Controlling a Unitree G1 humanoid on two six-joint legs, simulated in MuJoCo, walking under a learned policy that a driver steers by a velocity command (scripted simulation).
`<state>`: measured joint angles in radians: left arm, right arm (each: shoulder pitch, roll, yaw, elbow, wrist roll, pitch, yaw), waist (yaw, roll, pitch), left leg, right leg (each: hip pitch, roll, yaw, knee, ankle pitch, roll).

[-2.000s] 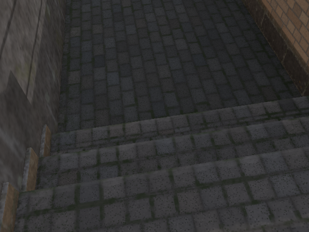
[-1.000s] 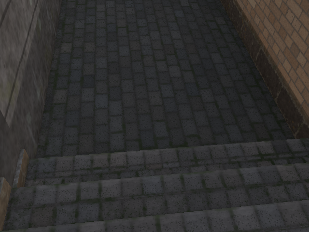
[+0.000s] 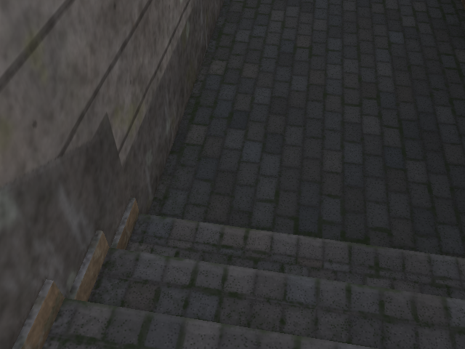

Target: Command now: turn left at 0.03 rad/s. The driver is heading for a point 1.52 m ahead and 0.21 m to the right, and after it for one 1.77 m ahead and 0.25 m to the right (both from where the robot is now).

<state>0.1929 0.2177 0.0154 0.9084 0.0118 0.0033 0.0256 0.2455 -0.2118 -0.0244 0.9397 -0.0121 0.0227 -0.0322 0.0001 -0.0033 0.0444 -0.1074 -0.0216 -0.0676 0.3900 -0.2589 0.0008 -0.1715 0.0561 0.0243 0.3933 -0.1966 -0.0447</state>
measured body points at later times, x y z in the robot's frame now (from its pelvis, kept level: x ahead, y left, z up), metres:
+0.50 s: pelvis +0.06 -0.02 -0.01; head +0.07 -0.04 +0.44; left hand +0.10 +0.24 -0.14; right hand +0.02 -0.27 -0.17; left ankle -0.03 +0.11 -0.72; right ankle +0.05 -0.10 -0.75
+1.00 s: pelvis +0.31 -0.01 -0.02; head +0.33 +0.00 +0.43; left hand +0.27 +0.23 -0.17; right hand +0.42 -0.26 -0.15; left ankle +0.38 +0.04 -0.74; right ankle +0.15 -0.11 -0.64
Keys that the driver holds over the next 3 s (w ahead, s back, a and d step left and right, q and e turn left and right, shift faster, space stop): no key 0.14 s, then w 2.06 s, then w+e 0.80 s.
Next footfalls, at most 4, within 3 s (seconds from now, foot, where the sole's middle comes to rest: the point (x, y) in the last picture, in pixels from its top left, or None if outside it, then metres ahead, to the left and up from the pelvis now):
0.90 left None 0.42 0.05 -0.78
1.58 right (287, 301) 0.73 -0.16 -0.96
2.18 left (228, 247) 1.06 0.05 -1.13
2.74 right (277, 209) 1.39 -0.20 -1.31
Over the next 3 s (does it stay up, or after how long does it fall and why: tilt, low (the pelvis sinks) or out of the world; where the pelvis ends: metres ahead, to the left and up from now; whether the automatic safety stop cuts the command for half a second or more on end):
stays up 1.39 -0.13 -0.54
